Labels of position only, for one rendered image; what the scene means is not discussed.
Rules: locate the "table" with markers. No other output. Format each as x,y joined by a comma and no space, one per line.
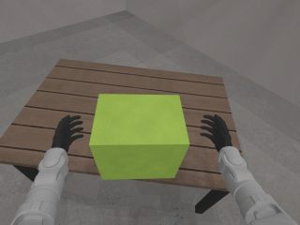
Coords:
72,88

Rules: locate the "right robot forearm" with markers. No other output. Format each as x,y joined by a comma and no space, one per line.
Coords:
253,202

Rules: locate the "carton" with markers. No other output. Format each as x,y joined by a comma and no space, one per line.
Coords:
138,136

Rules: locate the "left robot hand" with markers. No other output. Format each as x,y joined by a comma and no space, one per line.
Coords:
62,136

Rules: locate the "right robot hand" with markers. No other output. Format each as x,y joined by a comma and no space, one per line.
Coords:
221,136

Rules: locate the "left robot forearm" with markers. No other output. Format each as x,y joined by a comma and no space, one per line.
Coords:
40,205

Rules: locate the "right robot upper arm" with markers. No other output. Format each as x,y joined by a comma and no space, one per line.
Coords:
276,219

